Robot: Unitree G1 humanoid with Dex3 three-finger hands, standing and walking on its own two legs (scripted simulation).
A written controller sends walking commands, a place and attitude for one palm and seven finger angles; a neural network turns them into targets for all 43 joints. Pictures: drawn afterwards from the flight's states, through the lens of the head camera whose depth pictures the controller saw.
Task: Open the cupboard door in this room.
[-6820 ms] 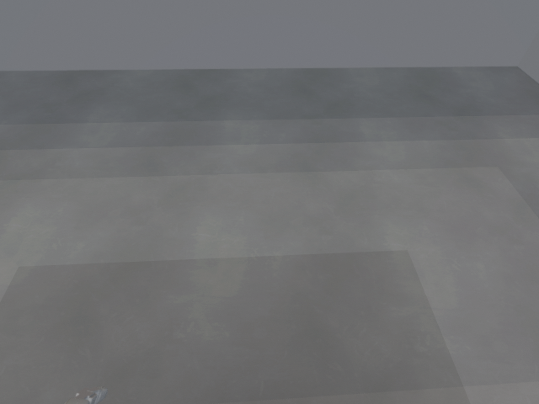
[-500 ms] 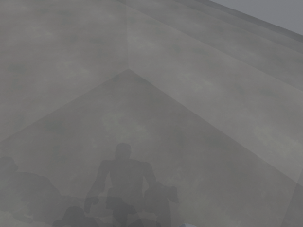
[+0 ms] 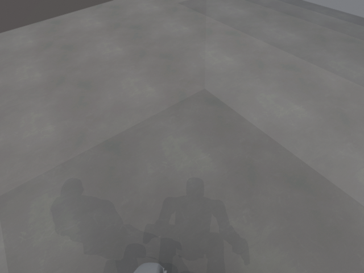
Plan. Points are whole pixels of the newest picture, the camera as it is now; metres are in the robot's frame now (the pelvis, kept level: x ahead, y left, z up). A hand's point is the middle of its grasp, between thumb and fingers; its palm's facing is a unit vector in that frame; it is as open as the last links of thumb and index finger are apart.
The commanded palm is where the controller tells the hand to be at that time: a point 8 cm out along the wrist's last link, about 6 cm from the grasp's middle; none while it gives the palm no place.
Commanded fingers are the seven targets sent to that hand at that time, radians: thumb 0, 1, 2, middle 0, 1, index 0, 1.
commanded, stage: turn or walk to find it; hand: left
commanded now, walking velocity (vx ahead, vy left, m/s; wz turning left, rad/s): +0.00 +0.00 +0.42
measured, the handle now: out of the picture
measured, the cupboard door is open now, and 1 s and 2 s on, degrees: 0 0 0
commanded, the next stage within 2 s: none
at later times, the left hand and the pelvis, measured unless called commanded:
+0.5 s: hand out of the picture -0.01 +0.26 -0.17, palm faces +0.25 -0.93 -0.26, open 7.3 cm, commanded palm none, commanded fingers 0.00 0.90 0.90 -0.20 -0.30 -0.20 -0.30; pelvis -0.02 +0.04 +0.00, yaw +12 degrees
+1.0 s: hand out of the picture -0.07 +0.19 -0.16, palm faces +0.45 -0.86 -0.25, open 7.3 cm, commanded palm none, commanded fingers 0.00 0.90 0.90 -0.20 -0.30 -0.20 -0.30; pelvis -0.03 +0.00 +0.00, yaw +27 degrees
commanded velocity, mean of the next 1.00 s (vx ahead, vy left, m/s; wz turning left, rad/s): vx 0.00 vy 0.00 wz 0.42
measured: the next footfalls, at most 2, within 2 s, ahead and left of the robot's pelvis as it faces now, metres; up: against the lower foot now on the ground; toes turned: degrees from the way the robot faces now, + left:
left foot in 0.22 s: +0.00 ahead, +0.16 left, +0.00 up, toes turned +12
right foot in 0.64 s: +0.05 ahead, -0.09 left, +0.00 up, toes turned +11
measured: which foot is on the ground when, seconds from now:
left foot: up 0.00-0.20, down 0.22-0.64, up 0.66-1.00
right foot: down 0.00-0.22, up 0.24-0.62, down 0.64-1.00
